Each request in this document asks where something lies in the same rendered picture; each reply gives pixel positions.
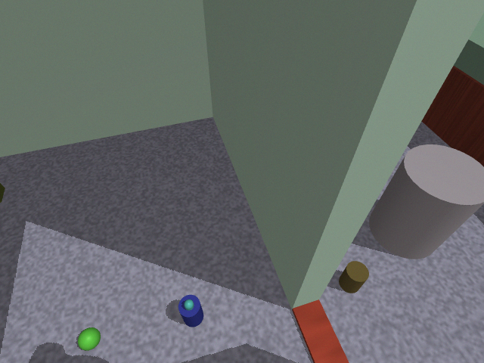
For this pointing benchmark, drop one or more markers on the bed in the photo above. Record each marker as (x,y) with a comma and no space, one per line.
(456,114)

